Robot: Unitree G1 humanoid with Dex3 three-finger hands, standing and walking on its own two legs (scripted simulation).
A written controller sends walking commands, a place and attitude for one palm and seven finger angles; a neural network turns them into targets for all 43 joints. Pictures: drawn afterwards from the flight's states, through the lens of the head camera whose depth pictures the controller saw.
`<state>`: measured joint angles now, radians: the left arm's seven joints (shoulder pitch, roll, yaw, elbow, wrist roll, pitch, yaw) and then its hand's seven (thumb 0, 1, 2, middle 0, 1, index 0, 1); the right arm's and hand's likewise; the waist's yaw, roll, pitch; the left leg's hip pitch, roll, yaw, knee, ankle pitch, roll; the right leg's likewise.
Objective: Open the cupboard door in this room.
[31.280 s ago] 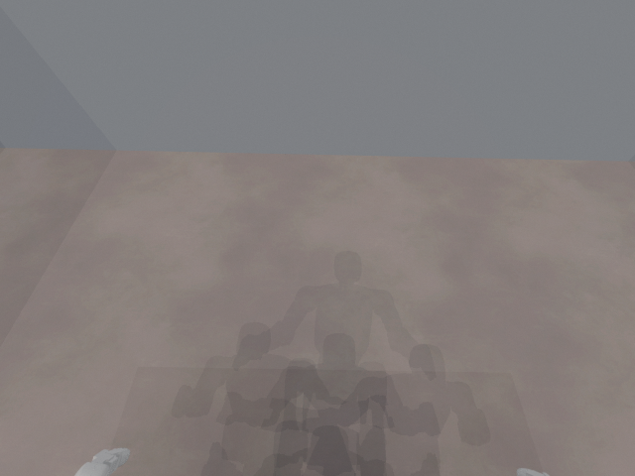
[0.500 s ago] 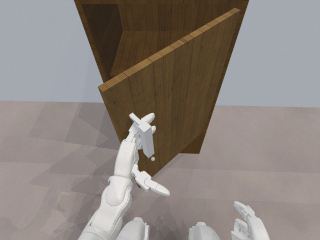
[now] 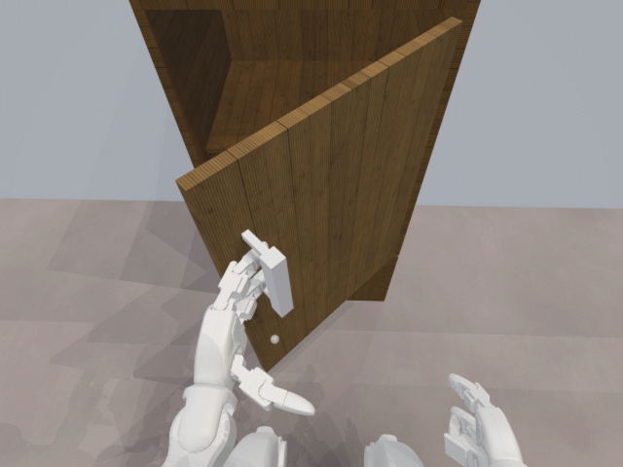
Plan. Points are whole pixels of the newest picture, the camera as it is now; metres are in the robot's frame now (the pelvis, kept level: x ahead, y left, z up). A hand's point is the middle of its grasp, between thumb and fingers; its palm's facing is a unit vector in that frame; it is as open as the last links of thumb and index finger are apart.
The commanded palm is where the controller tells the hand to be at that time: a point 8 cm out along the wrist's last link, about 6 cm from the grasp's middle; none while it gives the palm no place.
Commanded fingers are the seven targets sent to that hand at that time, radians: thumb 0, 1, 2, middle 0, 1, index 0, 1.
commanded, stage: slide the hand sideways off the handle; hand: left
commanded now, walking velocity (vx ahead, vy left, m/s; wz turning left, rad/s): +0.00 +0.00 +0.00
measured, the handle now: (267, 275) +0.34 +0.08 +0.05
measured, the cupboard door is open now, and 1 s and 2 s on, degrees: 45 45 45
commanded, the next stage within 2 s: draw the hand back to the body in 0.48 s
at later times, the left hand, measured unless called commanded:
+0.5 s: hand (222, 374) +0.22 +0.12 +0.04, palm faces +0.03 -1.00 -0.06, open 16.1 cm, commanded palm +0.19 +0.17 +0.05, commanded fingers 0.00 -0.50 0.30 -0.15 -0.30 -0.15 -0.30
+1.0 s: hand (157, 373) +0.20 +0.16 +0.11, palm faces +0.01 -1.00 -0.06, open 16.3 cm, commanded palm +0.18 +0.22 +0.12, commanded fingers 0.00 -0.43 0.33 -0.15 -0.30 -0.15 -0.30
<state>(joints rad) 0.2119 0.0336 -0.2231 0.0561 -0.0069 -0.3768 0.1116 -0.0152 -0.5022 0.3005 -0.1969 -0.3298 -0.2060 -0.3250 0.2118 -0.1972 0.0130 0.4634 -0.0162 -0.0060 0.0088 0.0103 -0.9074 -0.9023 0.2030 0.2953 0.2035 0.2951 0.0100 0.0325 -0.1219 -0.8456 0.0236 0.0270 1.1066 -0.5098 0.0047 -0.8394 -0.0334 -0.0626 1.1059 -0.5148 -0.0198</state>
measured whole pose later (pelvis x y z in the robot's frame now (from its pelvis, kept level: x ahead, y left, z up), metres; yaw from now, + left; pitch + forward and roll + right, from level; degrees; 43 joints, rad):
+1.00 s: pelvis +0.01 +0.00 +0.02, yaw +1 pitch +10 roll -2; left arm 0.56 0.20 0.05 -0.29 -0.22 -0.26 -0.16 -0.01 -0.50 0.30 -0.15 -0.30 -0.15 -0.30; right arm 0.27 -0.23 0.03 0.43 0.03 -0.09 -0.07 0.01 -0.91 -0.90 0.20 0.30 0.20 0.30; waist 0.01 0.06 -0.14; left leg -0.69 0.03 -0.01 1.01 -0.49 0.00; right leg -0.66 -0.02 -0.09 0.97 -0.49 -0.02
